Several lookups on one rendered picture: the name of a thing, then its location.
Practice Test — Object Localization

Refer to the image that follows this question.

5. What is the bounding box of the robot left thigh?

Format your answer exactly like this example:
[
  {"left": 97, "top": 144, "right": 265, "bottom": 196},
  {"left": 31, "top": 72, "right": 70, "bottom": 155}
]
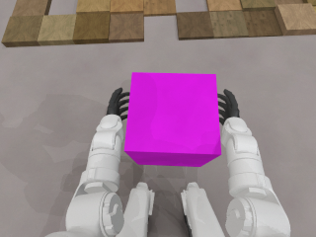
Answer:
[{"left": 116, "top": 187, "right": 155, "bottom": 237}]

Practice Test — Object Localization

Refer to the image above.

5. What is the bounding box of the robot thigh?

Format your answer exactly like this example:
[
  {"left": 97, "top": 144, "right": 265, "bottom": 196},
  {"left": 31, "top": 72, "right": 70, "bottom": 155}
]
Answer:
[
  {"left": 116, "top": 187, "right": 155, "bottom": 237},
  {"left": 181, "top": 187, "right": 225, "bottom": 237}
]

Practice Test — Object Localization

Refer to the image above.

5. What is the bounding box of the carton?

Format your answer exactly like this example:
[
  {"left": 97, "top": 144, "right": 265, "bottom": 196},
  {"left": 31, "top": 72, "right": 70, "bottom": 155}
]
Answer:
[{"left": 123, "top": 72, "right": 222, "bottom": 167}]

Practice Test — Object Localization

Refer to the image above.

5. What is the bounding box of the robot left upper arm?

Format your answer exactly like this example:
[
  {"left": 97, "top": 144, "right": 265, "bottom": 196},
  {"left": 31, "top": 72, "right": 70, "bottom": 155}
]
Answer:
[{"left": 44, "top": 191, "right": 124, "bottom": 237}]

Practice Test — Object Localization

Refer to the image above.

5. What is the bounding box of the right robot hand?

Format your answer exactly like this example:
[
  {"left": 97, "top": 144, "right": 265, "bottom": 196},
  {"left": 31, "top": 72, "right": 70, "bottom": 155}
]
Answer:
[{"left": 217, "top": 89, "right": 240, "bottom": 125}]

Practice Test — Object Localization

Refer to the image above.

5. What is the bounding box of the robot right forearm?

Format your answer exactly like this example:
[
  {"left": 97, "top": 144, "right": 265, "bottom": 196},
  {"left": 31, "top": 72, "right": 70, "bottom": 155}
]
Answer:
[{"left": 220, "top": 117, "right": 290, "bottom": 236}]

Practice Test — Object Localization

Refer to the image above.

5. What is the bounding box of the robot right upper arm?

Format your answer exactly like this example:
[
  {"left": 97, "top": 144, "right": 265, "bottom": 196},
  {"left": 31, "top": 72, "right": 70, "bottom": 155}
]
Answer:
[{"left": 225, "top": 196, "right": 290, "bottom": 237}]

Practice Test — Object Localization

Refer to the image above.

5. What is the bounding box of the robot left forearm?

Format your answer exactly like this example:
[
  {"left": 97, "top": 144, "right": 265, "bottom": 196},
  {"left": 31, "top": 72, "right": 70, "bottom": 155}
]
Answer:
[{"left": 65, "top": 115, "right": 124, "bottom": 229}]

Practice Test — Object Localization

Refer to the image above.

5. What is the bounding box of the left robot hand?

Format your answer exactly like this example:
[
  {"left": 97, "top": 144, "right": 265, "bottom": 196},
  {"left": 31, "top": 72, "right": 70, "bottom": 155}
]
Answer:
[{"left": 106, "top": 87, "right": 130, "bottom": 121}]

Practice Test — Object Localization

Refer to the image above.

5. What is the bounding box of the robot right thigh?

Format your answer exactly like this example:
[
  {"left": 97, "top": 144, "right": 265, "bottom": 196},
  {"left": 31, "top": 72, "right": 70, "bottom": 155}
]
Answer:
[{"left": 181, "top": 187, "right": 225, "bottom": 237}]

